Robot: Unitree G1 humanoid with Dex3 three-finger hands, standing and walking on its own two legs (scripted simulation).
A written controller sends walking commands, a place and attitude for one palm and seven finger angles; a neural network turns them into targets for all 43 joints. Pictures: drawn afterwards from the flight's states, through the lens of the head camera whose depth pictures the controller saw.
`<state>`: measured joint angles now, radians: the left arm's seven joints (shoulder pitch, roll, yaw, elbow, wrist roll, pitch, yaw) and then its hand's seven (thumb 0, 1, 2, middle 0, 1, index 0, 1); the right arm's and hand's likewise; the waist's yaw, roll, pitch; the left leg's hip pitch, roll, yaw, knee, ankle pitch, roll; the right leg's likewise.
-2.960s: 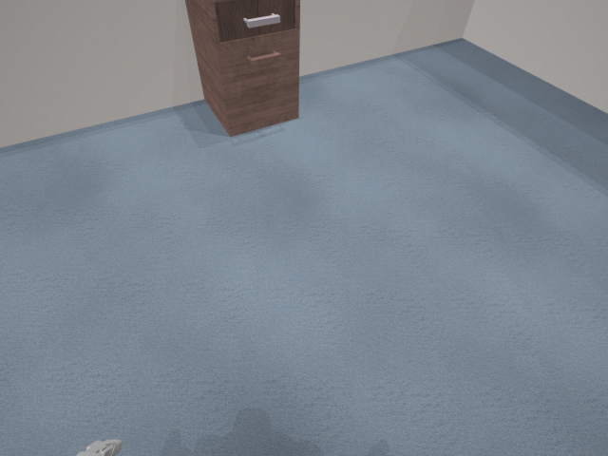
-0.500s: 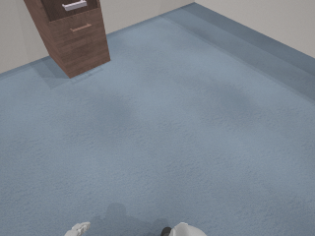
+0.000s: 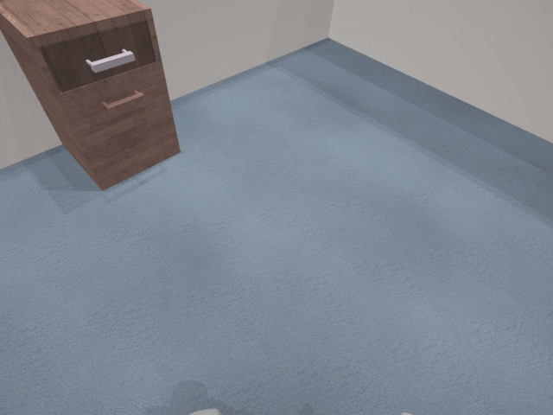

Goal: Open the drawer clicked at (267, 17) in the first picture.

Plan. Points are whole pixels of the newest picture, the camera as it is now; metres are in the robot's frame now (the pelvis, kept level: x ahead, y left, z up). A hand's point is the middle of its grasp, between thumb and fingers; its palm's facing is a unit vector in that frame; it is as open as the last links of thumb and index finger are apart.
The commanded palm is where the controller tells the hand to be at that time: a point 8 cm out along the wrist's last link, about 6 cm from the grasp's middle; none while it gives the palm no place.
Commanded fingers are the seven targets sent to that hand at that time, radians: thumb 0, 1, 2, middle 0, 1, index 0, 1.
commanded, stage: walk to a spot facing it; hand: left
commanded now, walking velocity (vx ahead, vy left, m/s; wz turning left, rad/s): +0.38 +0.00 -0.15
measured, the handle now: (110, 59) +1.24 +0.71 -0.16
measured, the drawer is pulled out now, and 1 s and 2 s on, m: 0.00 0.00 0.00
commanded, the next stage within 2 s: turn to face it in 1.68 s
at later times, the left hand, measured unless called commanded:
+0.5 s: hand (219, 313) +0.31 +0.13 -0.14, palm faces -0.01 -0.97 -0.23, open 7.2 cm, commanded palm none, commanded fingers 0.00 0.90 0.90 -0.20 -0.30 -0.20 -0.30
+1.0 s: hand (215, 242) +0.48 +0.17 -0.16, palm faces -0.01 -0.99 -0.14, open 7.4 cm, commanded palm none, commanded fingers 0.00 0.90 0.90 -0.20 -0.30 -0.20 -0.30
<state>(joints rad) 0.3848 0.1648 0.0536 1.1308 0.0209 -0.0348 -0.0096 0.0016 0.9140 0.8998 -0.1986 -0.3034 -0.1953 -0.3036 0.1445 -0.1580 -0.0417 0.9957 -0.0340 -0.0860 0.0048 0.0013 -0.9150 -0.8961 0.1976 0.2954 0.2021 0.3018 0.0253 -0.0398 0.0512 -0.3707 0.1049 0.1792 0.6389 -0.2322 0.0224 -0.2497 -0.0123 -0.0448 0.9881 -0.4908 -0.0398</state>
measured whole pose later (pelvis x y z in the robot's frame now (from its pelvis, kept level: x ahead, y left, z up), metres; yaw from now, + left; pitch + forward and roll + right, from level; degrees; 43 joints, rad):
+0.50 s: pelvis +0.23 -0.05 +0.01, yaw -3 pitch +0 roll +0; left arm 0.20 0.15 0.07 1.03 0.02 -0.08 0.01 -0.01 0.94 0.90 -0.20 -0.30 -0.20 -0.30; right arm 0.33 -0.16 -0.06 1.13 -0.03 -0.01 0.01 0.01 -0.91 -0.90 0.20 0.30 0.20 0.30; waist -0.03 0.04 0.04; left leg -0.44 0.14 0.08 1.16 -0.33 -0.01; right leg -0.27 -0.04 -0.17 0.51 -0.25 -0.05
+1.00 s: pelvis +0.46 -0.01 +0.02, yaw -5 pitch -1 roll +0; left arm 0.29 0.17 0.07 1.09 0.03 -0.01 -0.02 0.00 0.92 0.90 -0.20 -0.30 -0.19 -0.30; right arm 0.24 -0.16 -0.06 1.05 -0.02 -0.07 -0.02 -0.01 -0.94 -0.90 0.20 0.30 0.21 0.30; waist 0.02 -0.03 0.04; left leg -0.20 0.04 0.22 0.45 -0.23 0.06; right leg -0.51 -0.12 -0.06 1.13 -0.29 0.00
